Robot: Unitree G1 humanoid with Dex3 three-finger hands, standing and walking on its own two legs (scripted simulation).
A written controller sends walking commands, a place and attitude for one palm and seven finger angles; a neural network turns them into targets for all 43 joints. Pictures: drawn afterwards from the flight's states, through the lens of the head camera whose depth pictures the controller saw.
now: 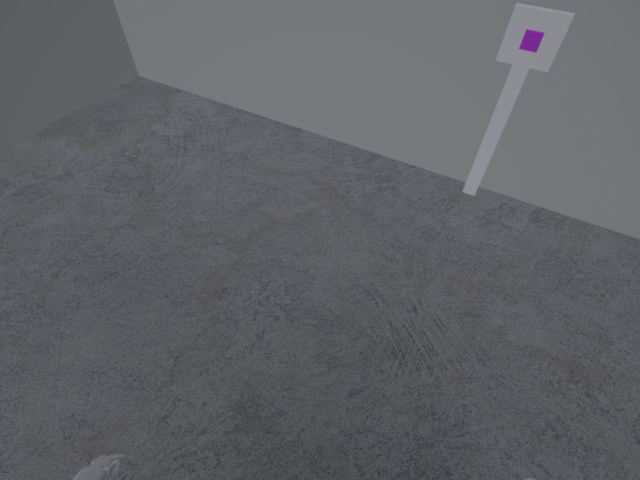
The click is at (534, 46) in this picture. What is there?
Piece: button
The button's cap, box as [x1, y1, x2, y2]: [519, 29, 543, 51]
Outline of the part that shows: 527,29 519,48 536,51 543,33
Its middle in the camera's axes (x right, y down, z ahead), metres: +0.71 -0.67 +1.30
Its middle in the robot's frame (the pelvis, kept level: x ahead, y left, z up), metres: +1.45 -0.64 -0.05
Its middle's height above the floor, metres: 0.72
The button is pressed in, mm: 0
